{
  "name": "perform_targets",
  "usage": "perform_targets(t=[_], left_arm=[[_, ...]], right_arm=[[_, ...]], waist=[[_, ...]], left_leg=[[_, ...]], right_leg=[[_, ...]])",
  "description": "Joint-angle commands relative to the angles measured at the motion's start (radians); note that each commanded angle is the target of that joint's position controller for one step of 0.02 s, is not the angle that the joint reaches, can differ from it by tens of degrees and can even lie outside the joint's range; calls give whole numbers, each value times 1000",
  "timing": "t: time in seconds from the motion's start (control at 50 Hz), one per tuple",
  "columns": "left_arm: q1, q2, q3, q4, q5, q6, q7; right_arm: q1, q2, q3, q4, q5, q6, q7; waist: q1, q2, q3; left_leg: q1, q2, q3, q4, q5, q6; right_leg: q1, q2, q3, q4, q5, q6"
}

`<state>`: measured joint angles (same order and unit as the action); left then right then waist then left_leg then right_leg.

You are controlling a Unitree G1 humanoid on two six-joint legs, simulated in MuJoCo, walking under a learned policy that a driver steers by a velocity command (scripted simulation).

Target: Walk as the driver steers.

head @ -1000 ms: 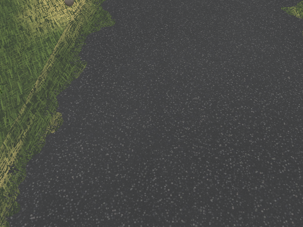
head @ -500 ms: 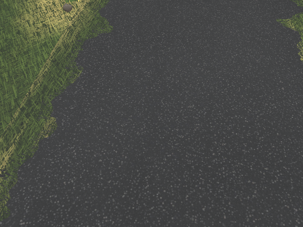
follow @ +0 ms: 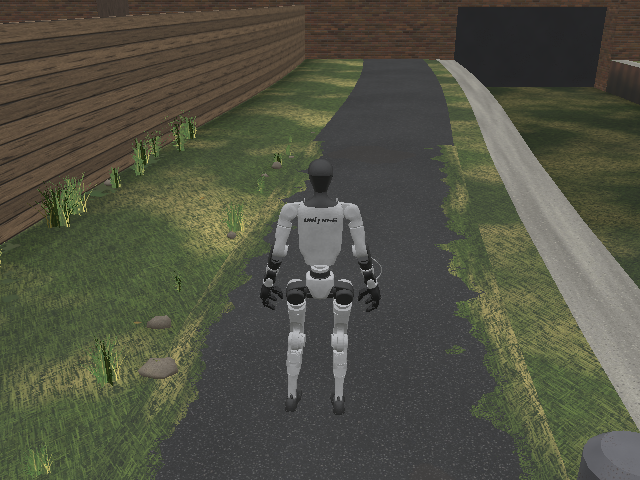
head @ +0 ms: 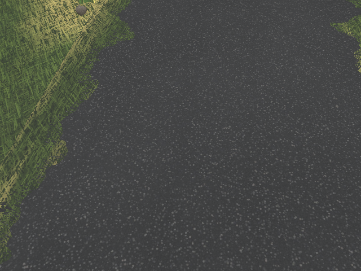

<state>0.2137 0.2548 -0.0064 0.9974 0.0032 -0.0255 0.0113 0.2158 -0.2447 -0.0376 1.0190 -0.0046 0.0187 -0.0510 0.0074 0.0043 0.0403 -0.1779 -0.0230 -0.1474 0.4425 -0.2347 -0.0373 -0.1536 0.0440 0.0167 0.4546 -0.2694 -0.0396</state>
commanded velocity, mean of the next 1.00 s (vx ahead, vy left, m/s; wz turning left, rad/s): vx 0.18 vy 0.00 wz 0.00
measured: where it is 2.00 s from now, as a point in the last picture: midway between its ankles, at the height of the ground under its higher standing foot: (180, 212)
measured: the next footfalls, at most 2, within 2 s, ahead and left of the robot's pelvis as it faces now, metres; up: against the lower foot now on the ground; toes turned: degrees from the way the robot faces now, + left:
left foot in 0.74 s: +0.11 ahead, +0.15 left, +0.00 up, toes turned +1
right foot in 1.24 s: +0.49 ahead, -0.06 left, +0.00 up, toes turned -2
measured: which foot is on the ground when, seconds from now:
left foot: down 0.00-0.48, up 0.50-0.72, down 0.74-1.00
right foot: down 0.00-0.74, up 0.76-1.00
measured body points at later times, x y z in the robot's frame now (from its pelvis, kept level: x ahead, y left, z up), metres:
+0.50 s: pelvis +0.00 -0.01 +0.00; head +0.01 -0.01 +0.45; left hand +0.03 +0.25 -0.15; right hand +0.03 -0.26 -0.15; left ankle +0.01 +0.15 -0.74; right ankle -0.01 -0.10 -0.74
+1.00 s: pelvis +0.16 +0.07 +0.01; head +0.17 +0.09 +0.46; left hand +0.28 +0.33 -0.12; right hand +0.10 -0.18 -0.13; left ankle +0.07 +0.15 -0.74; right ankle +0.26 -0.10 -0.67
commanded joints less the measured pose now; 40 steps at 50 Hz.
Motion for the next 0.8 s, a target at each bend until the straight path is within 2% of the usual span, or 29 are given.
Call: perform_targets(t=[0.02, 0.42, 0.44, 0.46, 0.48, 0.5, 0.52, 0.54, 0.56, 0.58, 0.62, 0.66, 0.7, 0.72, 0.74, 0.76, 0.78, 0.8], left_arm=[[18, 120, 21, -26, -1, -8, 4], [71, 99, 18, 14, -3, -2, 6], [86, 92, 16, 23, -2, -1, 8], [89, 104, 21, 25, -6, 2, 11], [94, 142, 33, 23, -13, 4, 16], [122, 174, 44, 24, -19, 4, 20], [142, 205, 56, 23, -22, 0, 23], [147, 214, 64, 19, -18, -8, 26], [151, 203, 66, 14, -11, -19, 25], [150, 186, 65, 6, -12, -27, 23], [127, 167, 65, -16, -30, -33, 19], [114, 181, 70, -26, -37, -28, 16], [104, 194, 72, -34, -42, -16, 12], [107, 178, 66, -39, -39, -16, 9], [88, 134, 51, -49, -32, -23, 4], [71, 47, 25, -75, -8, -34, -8], [74, 36, 29, -117, -30, -54, -5], [58, 105, 41, -122, -53, -70, -5]], right_arm=[[19, -109, -17, -15, 0, -9, -4], [51, -90, 1, 54, 3, -13, -8], [67, -76, 5, 63, 2, -12, -9], [64, -68, 7, 63, 5, -12, -10], [50, -71, 6, 55, 9, -15, -11], [22, -74, 7, 36, 12, -25, -8], [-15, -75, 10, 10, 14, -41, -2], [-42, -77, 10, -7, 19, -60, 7], [-52, -83, 6, -14, 23, -75, 16], [-43, -88, 1, -15, 27, -88, 25], [-46, -84, -1, -22, 33, -111, 40], [-44, -66, -1, -20, 33, -124, 49], [67, -63, -10, 28, 34, -122, 54], [142, -72, -19, 57, 34, -116, 51], [218, -94, -29, 72, 36, -112, 46], [329, -172, -43, 77, 30, -109, 38], [391, -257, -55, 90, 9, -121, 55], [284, -201, -36, 66, 9, -137, 63]], waist=[[1, -7, -7], [2, -6, 3], [2, -15, -19], [7, -34, -5], [16, -78, 19], [31, -129, 47], [46, -165, 84], [49, -164, 124], [50, -149, 140], [40, -122, 136], [26, -89, 110], [13, -103, 69], [-42, -93, 29], [-71, -73, 9], [-112, -18, -8], [-139, 213, -67], [-127, 329, -66], [-83, 168, 28]], left_leg=[[14, 24, -3, -42, 171, 17], [-6, 26, 13, -49, 158, 13], [3, 12, 31, -43, 84, 14], [-22, -11, 58, -12, -19, 17], [-78, -43, 99, 59, -146, 22], [-166, -47, 123, 146, -209, 28], [-233, -16, 129, 243, -207, 35], [-293, 29, 118, 332, -199, 43], [-366, 61, 99, 420, -238, 50], [-427, 86, 91, 465, -260, 59], [-414, 110, 106, 356, -226, 73], [-244, 74, 165, 190, -145, 65], [24, 6, 239, 51, 31, 48], [135, -16, 245, 35, 35, 44], [243, 40, 157, -11, -3, 64], [333, 264, -161, -136, -133, 136], [357, 427, -577, -295, -370, 287], [277, 443, -569, -305, -464, 302]], right_leg=[[-42, -79, 79, -108, 110, -13], [-35, -72, 76, -111, 131, -17], [-27, -68, 78, -129, 20, -19], [-37, -70, 96, -155, -153, -32], [-46, -98, 150, -190, -334, -64], [-42, -176, 264, -251, -491, -115], [-54, -278, 397, -315, -565, -174], [-67, -350, 481, -354, -545, -218], [-35, -382, 513, -364, -480, -241], [18, -389, 506, -357, -418, -242], [64, -340, 394, -340, -290, -194], [3, -264, 257, -306, -182, -160], [-145, -209, 177, -229, -169, -143], [-210, -184, 160, -170, -166, -131], [-288, -140, 107, -25, -110, -96], [-393, -50, -21, 355, -165, -24], [-588, 29, 16, 593, -306, -19], [-666, -56, 91, 725, -248, -39]])
Keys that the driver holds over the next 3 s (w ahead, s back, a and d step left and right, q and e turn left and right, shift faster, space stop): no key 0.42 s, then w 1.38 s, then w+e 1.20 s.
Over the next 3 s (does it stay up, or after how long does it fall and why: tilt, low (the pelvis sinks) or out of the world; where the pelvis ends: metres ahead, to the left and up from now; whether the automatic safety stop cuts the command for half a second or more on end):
stays up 1.30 -0.06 0.00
